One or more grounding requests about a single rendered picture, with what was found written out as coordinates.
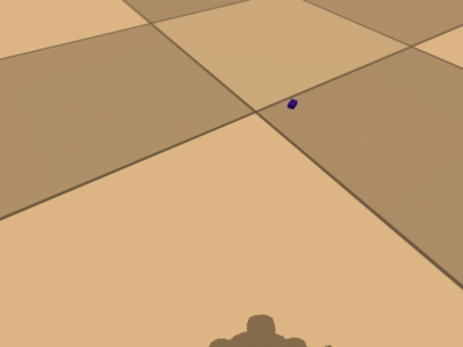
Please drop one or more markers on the small box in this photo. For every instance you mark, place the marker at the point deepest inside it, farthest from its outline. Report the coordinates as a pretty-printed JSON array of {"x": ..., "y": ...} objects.
[{"x": 292, "y": 104}]

